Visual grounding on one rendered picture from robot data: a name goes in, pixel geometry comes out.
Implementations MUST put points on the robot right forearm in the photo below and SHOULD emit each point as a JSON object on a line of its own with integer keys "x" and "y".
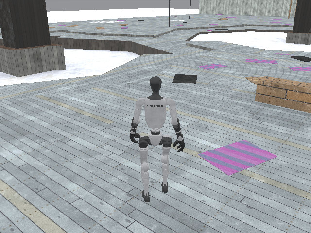
{"x": 178, "y": 131}

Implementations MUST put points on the robot head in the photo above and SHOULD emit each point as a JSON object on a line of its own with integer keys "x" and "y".
{"x": 155, "y": 84}

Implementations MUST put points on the robot left hand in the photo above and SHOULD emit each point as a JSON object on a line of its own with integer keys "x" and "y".
{"x": 132, "y": 136}

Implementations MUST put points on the right robot upper arm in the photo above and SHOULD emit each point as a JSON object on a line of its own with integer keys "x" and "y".
{"x": 170, "y": 102}

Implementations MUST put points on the robot right hand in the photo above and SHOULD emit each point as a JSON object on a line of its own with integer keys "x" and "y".
{"x": 181, "y": 146}

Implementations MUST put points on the left robot upper arm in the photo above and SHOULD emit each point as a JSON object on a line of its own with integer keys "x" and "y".
{"x": 138, "y": 109}

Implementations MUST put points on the robot left forearm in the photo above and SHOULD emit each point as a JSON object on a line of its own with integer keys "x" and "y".
{"x": 133, "y": 127}

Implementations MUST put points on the robot right foot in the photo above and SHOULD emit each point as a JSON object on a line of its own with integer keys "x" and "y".
{"x": 164, "y": 188}

